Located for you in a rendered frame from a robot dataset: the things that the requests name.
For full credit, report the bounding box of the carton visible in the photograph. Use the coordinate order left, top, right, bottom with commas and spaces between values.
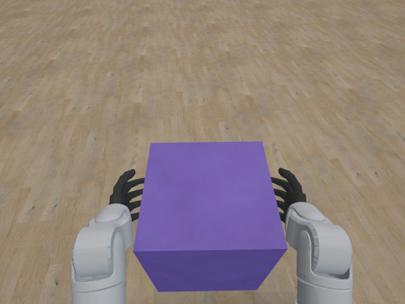
133, 141, 288, 292

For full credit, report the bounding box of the robot right hand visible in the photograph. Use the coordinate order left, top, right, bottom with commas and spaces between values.
271, 168, 306, 223

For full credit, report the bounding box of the right robot forearm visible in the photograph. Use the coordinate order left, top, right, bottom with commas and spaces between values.
285, 202, 352, 304

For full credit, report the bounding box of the robot left hand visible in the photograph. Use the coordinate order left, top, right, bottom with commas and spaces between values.
109, 169, 145, 222

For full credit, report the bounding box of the left robot forearm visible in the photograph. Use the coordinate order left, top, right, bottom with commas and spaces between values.
71, 203, 134, 304

